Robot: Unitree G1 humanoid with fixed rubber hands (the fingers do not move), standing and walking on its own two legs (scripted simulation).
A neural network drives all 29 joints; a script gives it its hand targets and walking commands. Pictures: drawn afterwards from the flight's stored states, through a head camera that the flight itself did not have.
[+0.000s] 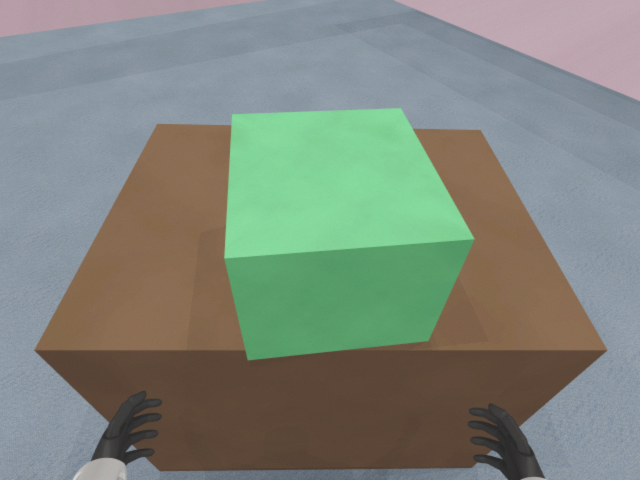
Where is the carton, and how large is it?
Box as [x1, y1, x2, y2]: [224, 108, 474, 359]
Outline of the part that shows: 400,108 232,114 224,258 248,359 428,340 474,239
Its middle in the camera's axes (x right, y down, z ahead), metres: +0.01 -0.03 +0.63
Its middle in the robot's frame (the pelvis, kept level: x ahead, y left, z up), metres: +0.49 -0.01 +0.04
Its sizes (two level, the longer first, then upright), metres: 0.317 0.286 0.234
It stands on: a pedestal, 0.70 m high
